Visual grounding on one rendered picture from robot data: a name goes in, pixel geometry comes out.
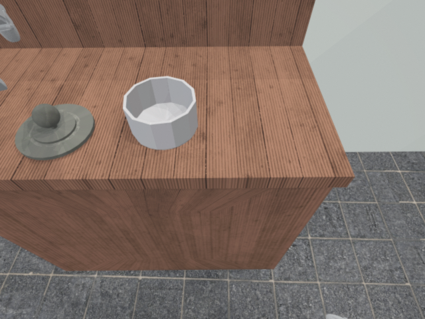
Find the knob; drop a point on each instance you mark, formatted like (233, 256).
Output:
(45, 115)

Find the lid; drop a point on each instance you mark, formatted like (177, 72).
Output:
(73, 130)

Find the table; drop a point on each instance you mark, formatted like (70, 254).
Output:
(235, 196)

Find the left robot hand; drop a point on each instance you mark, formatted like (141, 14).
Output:
(9, 31)

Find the pot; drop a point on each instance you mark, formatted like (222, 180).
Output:
(161, 112)

